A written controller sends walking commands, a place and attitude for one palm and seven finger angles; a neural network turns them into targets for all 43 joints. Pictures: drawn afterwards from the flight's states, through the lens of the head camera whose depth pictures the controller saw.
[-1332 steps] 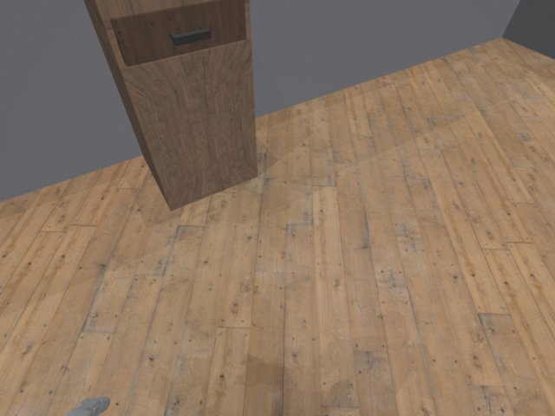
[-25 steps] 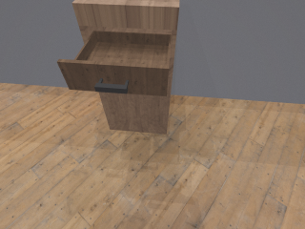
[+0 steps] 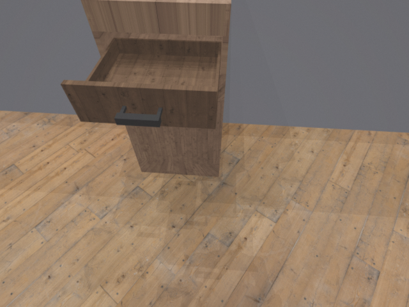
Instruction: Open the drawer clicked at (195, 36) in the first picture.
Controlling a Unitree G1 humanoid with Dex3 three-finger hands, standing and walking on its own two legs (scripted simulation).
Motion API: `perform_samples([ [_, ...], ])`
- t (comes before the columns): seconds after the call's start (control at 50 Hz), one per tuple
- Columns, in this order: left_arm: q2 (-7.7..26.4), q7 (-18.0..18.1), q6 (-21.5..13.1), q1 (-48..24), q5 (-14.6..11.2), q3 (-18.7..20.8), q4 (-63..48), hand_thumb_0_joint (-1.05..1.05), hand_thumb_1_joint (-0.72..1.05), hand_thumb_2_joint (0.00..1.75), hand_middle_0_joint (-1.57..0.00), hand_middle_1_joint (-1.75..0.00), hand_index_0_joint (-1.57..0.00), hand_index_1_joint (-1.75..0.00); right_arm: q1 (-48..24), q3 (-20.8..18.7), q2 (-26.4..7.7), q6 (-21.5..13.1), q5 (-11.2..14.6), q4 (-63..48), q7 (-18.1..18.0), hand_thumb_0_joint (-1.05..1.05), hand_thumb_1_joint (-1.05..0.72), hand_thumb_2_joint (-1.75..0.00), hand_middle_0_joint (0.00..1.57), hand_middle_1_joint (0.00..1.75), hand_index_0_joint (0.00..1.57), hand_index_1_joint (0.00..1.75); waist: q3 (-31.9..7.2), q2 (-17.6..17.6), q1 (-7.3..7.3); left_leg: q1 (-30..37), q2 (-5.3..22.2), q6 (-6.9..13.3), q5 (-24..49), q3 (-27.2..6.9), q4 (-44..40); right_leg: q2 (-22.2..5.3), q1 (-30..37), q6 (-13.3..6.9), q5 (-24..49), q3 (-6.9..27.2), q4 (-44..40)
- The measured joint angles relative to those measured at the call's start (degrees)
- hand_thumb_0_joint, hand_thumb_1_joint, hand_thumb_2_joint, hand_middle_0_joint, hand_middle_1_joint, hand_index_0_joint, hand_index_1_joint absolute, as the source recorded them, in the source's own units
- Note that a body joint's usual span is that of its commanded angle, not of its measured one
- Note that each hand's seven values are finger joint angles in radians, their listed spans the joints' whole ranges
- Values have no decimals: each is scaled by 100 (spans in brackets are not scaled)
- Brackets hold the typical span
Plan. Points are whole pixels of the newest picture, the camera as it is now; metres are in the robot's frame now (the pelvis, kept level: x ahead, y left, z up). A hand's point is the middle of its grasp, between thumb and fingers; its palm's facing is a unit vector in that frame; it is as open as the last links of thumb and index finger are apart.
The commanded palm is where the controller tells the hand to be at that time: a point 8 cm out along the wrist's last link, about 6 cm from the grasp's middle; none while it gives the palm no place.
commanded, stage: look to check the result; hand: left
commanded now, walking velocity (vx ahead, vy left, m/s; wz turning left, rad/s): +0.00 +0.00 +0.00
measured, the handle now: (140, 114) +0.59 +0.21 +0.00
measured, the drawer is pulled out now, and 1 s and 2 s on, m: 0.30 0.30 0.30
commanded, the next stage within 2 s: stand and wait in 0.38 s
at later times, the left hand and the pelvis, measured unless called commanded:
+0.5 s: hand out of the picture +0.10 +0.22 -0.16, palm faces -0.02 -0.95 -0.32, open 7.4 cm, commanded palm none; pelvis +0.02 -0.01 +0.00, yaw +0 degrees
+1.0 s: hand out of the picture +0.12 +0.23 -0.15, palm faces -0.03 -0.94 -0.35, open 7.4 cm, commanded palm none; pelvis +0.03 -0.01 +0.00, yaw +0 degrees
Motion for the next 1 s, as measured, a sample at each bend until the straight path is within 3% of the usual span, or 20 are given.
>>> perform_samples([
  [0.38,336,-31,-30,-326,-5,17,-12,0,91,89,-20,-30,-20,-30,-397,5,-365,-7,3,-47,26,0,-91,-90,20,30,20,30,-2,26,7,176,66,-61,-21,1,-186,66,172,-58,-7,7,-194],
  [1.0,604,-59,-58,-538,-6,-3,-84,1,90,89,-20,-30,-20,-30,-574,38,-669,-12,14,-98,56,0,-91,-90,20,30,20,30,-21,9,-9,410,121,-120,-45,16,-430,121,377,-112,-43,28,-395],
])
